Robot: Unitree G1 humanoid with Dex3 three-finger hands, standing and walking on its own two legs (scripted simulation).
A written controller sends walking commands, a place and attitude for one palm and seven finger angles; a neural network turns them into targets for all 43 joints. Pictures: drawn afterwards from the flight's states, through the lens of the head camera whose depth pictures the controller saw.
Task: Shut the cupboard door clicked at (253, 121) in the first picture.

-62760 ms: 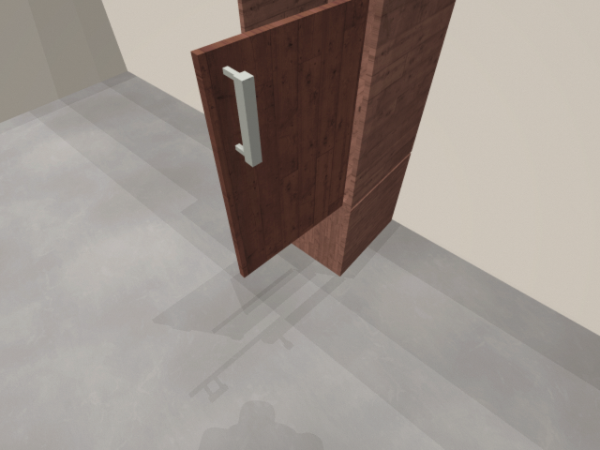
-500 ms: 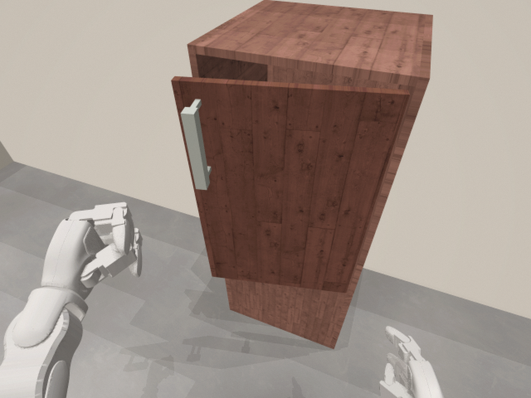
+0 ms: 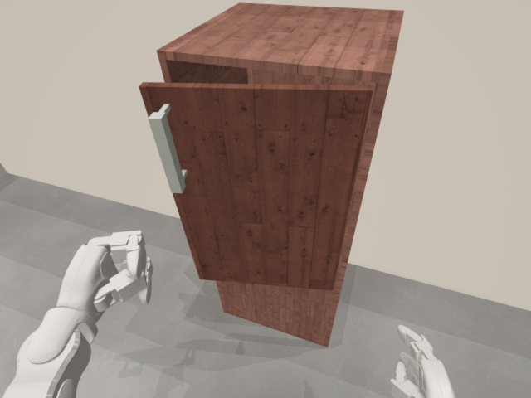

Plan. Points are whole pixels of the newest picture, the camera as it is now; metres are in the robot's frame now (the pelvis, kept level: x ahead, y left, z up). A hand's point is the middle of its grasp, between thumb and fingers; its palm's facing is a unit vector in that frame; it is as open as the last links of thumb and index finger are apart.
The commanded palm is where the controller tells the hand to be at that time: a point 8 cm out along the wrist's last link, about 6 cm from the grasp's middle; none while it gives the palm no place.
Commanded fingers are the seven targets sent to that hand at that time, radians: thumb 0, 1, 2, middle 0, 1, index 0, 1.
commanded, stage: bring the fist close to the handle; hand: left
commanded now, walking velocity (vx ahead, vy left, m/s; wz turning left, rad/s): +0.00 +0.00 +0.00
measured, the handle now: (172, 149) +0.50 +0.23 +0.14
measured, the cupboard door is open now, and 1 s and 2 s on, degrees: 13 13 6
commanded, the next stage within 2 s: push the door shut along its arc in 1.30 s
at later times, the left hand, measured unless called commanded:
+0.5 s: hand (140, 214) +0.32 +0.22 +0.15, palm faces +0.05 -1.00 -0.05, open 3.1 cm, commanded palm +0.30 +0.26 +0.15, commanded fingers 0.00 0.90 0.90 -1.30 -1.50 -1.30 -1.50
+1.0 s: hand (168, 181) +0.40 +0.20 +0.14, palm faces +0.02 -1.00 -0.02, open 3.1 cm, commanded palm +0.37 +0.25 +0.15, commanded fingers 0.00 0.90 0.90 -1.30 -1.50 -1.30 -1.50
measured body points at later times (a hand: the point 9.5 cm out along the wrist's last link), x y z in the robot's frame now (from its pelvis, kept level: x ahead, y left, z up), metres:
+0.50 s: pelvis +0.03 +0.01 +0.00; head +0.02 -0.01 +0.45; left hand +0.31 +0.27 +0.15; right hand +0.21 -0.23 -0.08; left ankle +0.05 +0.11 -0.73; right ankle -0.02 -0.07 -0.73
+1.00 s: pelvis +0.02 +0.03 +0.00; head +0.02 +0.02 +0.45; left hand +0.40 +0.26 +0.15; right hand +0.15 -0.22 -0.10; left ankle +0.05 +0.11 -0.73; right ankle -0.02 -0.07 -0.73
